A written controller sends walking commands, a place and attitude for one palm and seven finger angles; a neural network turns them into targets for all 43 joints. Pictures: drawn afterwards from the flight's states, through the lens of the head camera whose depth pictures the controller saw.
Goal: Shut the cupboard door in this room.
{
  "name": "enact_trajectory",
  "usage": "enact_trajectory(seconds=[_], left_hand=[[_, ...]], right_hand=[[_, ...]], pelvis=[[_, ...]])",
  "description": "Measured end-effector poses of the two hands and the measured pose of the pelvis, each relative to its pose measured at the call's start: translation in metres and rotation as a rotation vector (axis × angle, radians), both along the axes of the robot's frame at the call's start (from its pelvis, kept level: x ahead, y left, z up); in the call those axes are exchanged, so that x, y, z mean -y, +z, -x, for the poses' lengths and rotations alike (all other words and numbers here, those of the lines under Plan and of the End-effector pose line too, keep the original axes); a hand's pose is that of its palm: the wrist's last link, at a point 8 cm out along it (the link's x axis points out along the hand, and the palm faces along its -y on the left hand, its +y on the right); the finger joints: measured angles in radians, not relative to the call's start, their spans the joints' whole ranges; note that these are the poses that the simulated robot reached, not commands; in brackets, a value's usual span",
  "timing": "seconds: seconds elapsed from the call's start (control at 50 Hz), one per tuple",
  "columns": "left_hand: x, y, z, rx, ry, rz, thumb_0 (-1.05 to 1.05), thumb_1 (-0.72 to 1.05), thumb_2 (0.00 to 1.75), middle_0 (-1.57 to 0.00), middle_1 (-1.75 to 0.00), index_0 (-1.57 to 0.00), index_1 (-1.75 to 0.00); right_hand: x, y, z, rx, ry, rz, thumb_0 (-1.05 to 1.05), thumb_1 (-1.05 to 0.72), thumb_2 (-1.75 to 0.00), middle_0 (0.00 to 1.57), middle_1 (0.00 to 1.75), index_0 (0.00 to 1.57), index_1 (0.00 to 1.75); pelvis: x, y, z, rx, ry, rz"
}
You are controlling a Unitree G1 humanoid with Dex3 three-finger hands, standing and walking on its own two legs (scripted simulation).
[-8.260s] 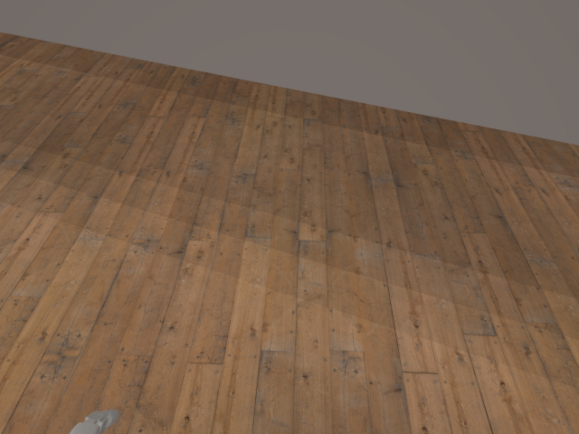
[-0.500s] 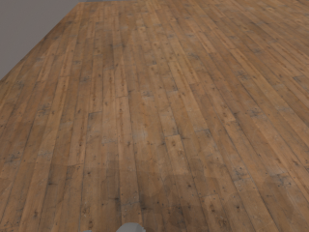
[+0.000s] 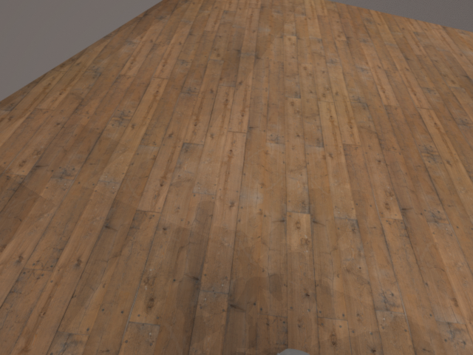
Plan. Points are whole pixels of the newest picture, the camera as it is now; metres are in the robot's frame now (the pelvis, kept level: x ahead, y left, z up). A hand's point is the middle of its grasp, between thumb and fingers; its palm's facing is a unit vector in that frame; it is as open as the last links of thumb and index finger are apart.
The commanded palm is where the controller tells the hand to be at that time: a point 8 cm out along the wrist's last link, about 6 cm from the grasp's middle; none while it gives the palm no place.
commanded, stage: turn or walk to find it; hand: left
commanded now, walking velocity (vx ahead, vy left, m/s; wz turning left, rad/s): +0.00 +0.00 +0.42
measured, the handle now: out of the picture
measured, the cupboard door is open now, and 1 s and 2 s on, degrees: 84 84 84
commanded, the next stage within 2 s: stand and wait in 1.06 s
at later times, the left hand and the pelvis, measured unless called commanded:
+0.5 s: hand out of the picture +0.02 +0.14 -0.14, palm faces +0.23 -0.93 -0.28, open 7.3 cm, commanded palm none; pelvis -0.03 -0.07 +0.00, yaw +13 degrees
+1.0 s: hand out of the picture -0.14 +0.18 -0.18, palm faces +0.49 -0.84 -0.23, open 7.4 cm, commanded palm none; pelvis -0.07 -0.02 +0.00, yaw +25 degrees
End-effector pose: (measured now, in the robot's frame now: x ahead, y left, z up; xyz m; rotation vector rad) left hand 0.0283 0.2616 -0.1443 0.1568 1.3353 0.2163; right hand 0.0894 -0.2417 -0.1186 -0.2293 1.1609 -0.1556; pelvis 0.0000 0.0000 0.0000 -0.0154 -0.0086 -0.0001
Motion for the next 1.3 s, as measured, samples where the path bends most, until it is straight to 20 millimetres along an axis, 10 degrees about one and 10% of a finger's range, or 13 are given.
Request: enact_trajectory(seconds=[0.32,0.62,0.92,1.1,1.3], left_hand=[[0.048,0.029,-0.042,0.237,0.003,-0.070,0.00,0.91,0.90,-0.20,-0.30,-0.20,-0.29],[0.087,0.029,0.072,0.104,0.228,-0.051,0.00,0.91,0.90,-0.21,-0.30,-0.21,-0.30],[0.054,-0.013,0.197,-0.062,0.441,0.023,0.00,0.91,0.90,-0.20,-0.30,-0.20,-0.30],[0.034,0.008,0.179,0.054,0.465,-0.020,0.00,0.91,0.90,-0.20,-0.30,-0.20,-0.29],[0.061,0.020,0.136,0.145,0.417,-0.077,0.00,0.91,0.90,-0.20,-0.30,-0.20,-0.29]], right_hand=[[0.039,-0.042,0.049,-0.134,0.014,-0.083,0.00,-0.91,-0.90,0.20,0.30,0.20,0.30],[0.073,-0.029,0.044,-0.247,0.168,-0.032,0.00,-0.91,-0.90,0.19,0.30,0.20,0.30],[-0.028,-0.003,-0.030,0.009,0.416,0.001,0.00,-0.91,-0.90,0.19,0.30,0.20,0.30],[-0.045,-0.001,-0.018,-0.012,0.462,-0.025,0.00,-0.91,-0.90,0.20,0.30,0.20,0.30],[0.004,-0.034,0.017,-0.135,0.411,-0.059,0.00,-0.91,-0.90,0.20,0.30,0.20,0.30]], pelvis=[[0.042,-0.010,0.017,0.005,0.128,-0.038],[0.067,0.004,0.031,-0.006,0.295,-0.054],[0.028,-0.008,0.063,0.005,0.407,-0.015],[0.024,0.004,0.072,0.001,0.472,-0.006],[0.056,-0.005,0.066,-0.003,0.501,-0.053]])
